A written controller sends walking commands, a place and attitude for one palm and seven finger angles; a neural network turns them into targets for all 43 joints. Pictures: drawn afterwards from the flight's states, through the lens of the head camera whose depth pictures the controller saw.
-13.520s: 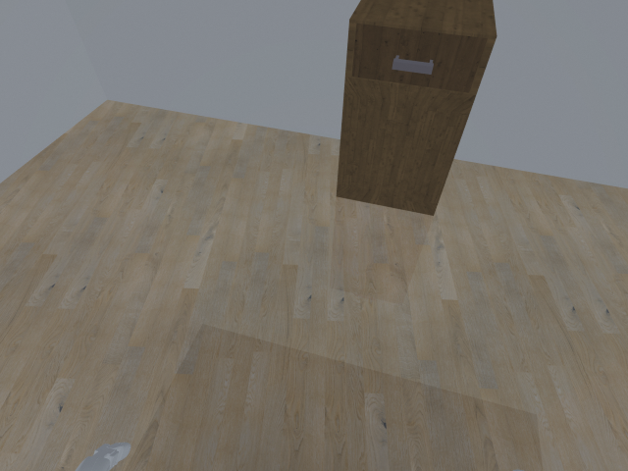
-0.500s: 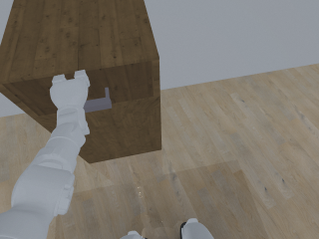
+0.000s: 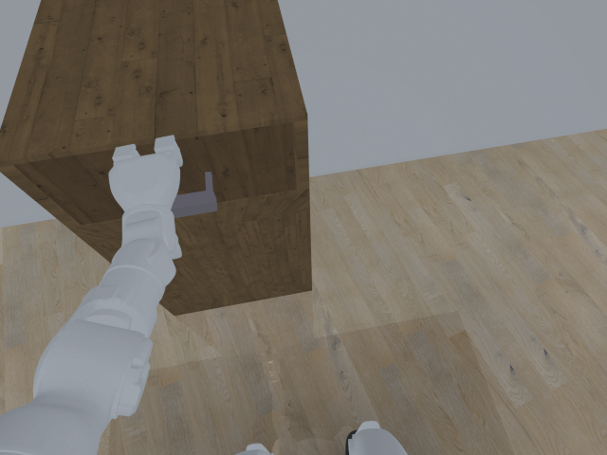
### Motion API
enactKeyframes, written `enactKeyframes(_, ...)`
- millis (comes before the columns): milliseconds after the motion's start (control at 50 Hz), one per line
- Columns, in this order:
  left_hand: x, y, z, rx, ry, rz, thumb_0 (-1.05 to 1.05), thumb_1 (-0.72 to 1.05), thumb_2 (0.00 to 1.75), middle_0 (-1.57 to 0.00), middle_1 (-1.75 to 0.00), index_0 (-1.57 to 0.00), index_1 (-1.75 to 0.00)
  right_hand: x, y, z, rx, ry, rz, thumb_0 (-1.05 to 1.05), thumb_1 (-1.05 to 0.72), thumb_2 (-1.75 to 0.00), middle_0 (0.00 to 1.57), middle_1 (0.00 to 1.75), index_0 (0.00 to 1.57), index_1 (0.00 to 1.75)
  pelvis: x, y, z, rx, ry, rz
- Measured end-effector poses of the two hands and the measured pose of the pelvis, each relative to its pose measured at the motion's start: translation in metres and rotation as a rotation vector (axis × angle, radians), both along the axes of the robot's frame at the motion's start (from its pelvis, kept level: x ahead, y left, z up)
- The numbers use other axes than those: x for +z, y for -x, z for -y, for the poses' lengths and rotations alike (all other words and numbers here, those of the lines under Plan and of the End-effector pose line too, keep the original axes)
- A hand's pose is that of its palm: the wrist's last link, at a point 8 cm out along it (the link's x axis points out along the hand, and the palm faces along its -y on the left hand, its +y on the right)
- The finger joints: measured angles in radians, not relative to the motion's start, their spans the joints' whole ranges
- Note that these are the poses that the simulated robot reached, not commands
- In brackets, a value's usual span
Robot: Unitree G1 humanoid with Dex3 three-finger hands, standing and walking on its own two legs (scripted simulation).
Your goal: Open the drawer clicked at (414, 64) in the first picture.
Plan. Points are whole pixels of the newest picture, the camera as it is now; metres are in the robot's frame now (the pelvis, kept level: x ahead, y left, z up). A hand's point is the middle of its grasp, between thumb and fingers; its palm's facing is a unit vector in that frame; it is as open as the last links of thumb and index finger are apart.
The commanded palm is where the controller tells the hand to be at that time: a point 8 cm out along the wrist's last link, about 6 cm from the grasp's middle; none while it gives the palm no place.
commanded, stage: move the hooked fingers above the handle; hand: left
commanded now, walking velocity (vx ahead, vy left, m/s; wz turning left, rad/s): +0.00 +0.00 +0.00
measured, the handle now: (175, 195) +0.52 +0.19 -0.05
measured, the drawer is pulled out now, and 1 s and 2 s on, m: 0.00 0.00 0.00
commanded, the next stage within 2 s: lower the fingers behind the handle in 1.24 s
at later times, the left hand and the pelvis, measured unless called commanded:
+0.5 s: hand (155, 197) +0.48 +0.20 +0.01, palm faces +0.01 +0.05 -1.00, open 13.7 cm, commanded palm +0.45 +0.18 +0.06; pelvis -0.01 -0.01 +0.00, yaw +1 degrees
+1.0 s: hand (147, 209) +0.46 +0.21 +0.00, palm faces -0.07 +0.01 -1.00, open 13.8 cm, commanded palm +0.45 +0.18 +0.06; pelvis +0.00 +0.00 +0.00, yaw +1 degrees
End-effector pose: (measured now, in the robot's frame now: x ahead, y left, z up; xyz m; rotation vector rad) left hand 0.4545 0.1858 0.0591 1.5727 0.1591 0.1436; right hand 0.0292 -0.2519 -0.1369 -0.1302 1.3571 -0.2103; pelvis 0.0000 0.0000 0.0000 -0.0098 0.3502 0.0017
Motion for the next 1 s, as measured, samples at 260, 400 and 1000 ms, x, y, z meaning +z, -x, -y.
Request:
enactKeyframes(260,0.000,0.016,0.026,-0.205,0.074,-0.057,0.00,-0.49,0.30,-0.32,-1.20,-0.32,-1.20,0.017,-0.008,0.019,0.035,0.067,0.062,0.01,-0.90,-0.90,0.21,0.30,0.21,0.30,0.004,-0.001,0.008,0.022,0.000,0.031)
enactKeyframes(400,-0.002,0.005,0.013,-0.115,0.006,0.076,0.01,-0.49,0.30,-0.32,-1.20,-0.32,-1.20,0.007,-0.004,0.031,0.040,0.087,0.042,0.00,-0.90,-0.90,0.20,0.30,0.20,0.30,-0.005,0.007,0.009,0.015,-0.004,-0.008)
enactKeyframes(1000,-0.001,0.008,-0.018,0.033,-0.010,-0.060,0.00,-0.49,0.30,-0.33,-1.21,-0.32,-1.20,0.003,0.006,0.009,0.002,0.022,0.000,0.01,-0.90,-0.90,0.21,0.30,0.21,0.30,0.002,0.003,0.003,0.010,-0.001,0.002)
